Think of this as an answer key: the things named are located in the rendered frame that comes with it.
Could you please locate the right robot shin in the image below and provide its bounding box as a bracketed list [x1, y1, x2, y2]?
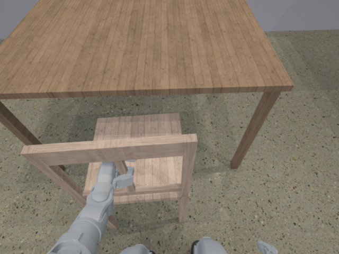
[198, 237, 211, 243]

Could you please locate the chair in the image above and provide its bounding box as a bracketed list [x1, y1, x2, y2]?
[21, 113, 198, 229]

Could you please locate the robot right hand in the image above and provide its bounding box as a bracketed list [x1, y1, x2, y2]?
[257, 241, 278, 254]

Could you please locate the table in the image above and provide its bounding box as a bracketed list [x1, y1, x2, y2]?
[0, 0, 294, 172]

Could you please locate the left robot forearm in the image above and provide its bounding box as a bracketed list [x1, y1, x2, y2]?
[47, 182, 114, 254]

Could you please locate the robot left hand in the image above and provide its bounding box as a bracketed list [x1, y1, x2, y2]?
[96, 159, 136, 190]

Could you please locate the right robot thigh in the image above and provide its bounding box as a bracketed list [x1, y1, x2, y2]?
[194, 240, 228, 254]

